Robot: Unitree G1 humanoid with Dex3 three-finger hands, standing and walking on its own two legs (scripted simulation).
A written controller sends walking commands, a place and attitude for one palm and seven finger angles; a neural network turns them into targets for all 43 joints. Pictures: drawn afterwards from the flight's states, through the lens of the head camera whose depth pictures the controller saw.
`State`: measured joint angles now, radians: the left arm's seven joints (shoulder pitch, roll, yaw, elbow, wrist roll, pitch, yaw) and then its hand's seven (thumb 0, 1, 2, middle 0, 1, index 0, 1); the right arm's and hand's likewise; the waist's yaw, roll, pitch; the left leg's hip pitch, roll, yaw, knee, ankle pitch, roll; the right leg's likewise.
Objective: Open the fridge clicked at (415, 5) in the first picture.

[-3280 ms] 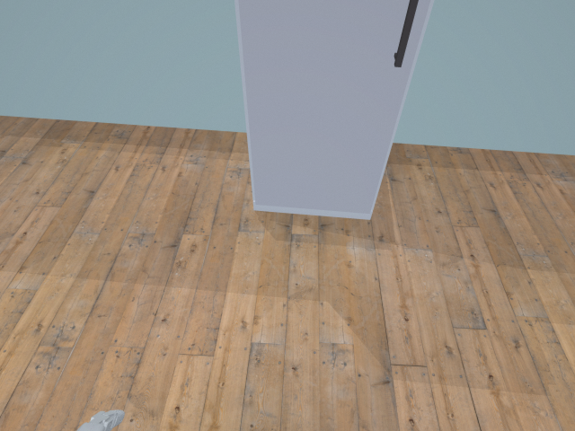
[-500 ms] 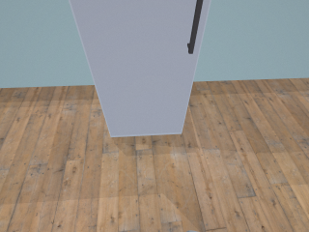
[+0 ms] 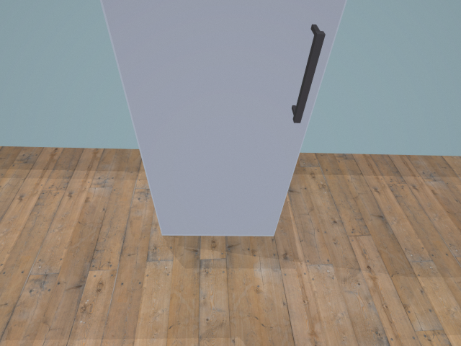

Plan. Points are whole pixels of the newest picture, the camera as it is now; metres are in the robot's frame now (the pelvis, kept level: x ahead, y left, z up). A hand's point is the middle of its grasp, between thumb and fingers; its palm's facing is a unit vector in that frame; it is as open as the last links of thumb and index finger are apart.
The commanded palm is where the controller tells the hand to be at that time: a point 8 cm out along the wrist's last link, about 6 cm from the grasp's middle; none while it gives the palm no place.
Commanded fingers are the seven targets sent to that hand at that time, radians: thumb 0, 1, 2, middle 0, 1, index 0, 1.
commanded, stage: take the last steps up to it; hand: right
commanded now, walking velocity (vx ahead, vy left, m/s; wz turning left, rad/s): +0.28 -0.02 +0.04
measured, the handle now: (305, 77) +0.69 -0.16 +0.14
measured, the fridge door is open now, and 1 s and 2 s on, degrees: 0 0 0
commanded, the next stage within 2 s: come to a stop and stand still in 0.38 s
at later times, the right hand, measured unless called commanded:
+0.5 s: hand (338, 343) +0.18 -0.22 -0.17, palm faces -0.01 +0.98 -0.18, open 7.4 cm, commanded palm none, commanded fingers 0.00 -0.90 -0.90 0.20 0.30 0.20 0.30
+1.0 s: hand (326, 302) +0.26 -0.21 -0.17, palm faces +0.02 +0.98 -0.21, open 7.3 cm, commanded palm none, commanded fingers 0.00 -0.90 -0.90 0.20 0.30 0.20 0.30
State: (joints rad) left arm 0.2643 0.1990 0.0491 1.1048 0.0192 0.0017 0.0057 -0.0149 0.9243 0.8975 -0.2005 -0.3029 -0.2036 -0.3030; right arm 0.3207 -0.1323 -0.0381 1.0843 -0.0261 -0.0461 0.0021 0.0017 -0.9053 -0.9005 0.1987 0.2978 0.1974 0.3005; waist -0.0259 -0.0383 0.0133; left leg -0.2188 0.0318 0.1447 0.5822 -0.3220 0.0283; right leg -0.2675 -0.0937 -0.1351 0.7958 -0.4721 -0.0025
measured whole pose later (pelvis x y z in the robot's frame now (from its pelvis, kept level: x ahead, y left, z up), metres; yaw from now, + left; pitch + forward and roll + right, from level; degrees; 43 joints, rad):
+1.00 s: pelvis +0.18 -0.03 +0.00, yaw +2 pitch -1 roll -1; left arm 0.25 0.14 0.05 1.06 0.02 0.02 0.03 0.00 0.91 0.90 -0.20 -0.30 -0.20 -0.30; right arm 0.16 -0.17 -0.05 1.02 -0.02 0.05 -0.04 -0.01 -0.92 -0.90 0.20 0.30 0.20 0.30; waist 0.00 0.03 0.07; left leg -0.35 0.06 0.07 0.67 -0.34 0.00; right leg -0.21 -0.03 -0.17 0.54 -0.31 -0.03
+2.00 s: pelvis +0.19 +0.00 +0.01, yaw +1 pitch -1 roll -1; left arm 0.30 0.15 -0.01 1.13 0.01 -0.01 0.02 0.00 0.91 0.90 -0.20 -0.30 -0.20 -0.30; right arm 0.24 -0.16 0.01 1.11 -0.01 -0.02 -0.03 0.01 -0.92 -0.90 0.20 0.30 0.20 0.30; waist 0.01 -0.02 0.04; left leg -0.21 0.00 0.06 0.49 -0.27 0.04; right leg -0.16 -0.06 -0.14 0.43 -0.26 0.02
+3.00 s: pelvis +0.20 +0.00 +0.01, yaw +1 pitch -1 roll -1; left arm 0.25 0.17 0.00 1.14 0.02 -0.02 0.03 0.00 0.90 0.90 -0.20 -0.30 -0.20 -0.30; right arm 0.22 -0.18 0.00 1.11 -0.01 -0.02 -0.03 0.00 -0.90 -0.90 0.20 0.30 0.20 0.30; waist 0.00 0.00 0.05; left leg -0.17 0.00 0.06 0.44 -0.26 0.03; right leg -0.12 -0.06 -0.14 0.40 -0.26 0.03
